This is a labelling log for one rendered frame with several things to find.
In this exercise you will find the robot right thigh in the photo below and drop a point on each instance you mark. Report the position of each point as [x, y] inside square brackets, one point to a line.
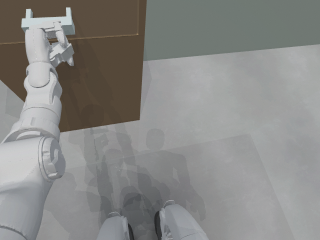
[180, 224]

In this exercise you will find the robot right shin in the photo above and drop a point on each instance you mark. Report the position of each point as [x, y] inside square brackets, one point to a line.
[164, 235]

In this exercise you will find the left robot forearm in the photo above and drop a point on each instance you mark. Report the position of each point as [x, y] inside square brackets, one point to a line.
[41, 113]

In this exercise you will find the drawer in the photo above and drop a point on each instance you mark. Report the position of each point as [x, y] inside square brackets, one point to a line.
[91, 18]

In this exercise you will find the robot left hand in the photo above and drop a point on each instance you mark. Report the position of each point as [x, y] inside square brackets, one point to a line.
[38, 48]

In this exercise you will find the left robot upper arm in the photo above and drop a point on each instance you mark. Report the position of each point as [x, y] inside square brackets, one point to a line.
[28, 168]

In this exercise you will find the cabinet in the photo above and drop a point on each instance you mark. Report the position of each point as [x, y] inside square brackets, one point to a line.
[104, 85]

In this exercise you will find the handle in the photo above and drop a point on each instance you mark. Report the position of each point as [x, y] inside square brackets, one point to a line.
[66, 21]

